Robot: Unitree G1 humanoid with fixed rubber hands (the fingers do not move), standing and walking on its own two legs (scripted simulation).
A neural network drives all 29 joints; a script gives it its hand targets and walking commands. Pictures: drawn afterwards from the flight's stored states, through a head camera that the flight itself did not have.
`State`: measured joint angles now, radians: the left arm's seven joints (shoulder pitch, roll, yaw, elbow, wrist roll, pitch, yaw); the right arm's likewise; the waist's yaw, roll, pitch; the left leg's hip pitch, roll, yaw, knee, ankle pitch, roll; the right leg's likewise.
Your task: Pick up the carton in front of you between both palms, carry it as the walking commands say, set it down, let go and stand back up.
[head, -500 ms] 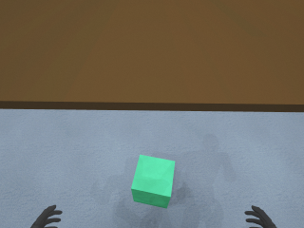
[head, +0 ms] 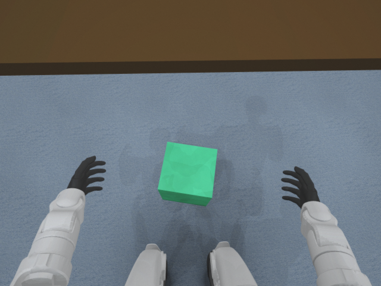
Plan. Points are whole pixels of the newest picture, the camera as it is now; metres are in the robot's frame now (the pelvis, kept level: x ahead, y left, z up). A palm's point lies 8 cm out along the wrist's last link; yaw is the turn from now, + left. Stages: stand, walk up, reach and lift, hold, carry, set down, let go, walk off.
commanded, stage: reach and lift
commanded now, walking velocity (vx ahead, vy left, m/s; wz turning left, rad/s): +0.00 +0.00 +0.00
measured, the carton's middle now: (187, 176) +0.48 -0.02 -0.58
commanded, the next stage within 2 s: none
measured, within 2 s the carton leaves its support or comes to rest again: neither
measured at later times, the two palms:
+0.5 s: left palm (120, 127) +0.51 +0.18 -0.14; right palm (264, 146) +0.44 -0.21 -0.14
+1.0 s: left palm (139, 154) +0.50 +0.16 -0.36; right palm (245, 168) +0.44 -0.21 -0.35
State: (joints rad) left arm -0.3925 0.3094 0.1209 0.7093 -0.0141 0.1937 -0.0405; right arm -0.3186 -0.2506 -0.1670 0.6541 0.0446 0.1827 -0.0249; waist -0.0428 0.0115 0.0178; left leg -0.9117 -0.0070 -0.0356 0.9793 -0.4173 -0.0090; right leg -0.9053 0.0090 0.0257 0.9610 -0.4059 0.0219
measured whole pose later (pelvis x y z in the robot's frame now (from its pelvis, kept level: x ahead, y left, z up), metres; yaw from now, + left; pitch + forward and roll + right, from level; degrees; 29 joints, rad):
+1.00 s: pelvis -0.04 +0.01 -0.18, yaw -3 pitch +56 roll -3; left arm -1.30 0.35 0.22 1.03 0.04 0.08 0.03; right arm -1.14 -0.14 -0.41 0.85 0.00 0.07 -0.11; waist -0.07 0.01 -0.04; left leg -2.05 -0.05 -0.08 1.60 -0.52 -0.03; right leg -2.04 0.05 0.04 1.57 -0.48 0.06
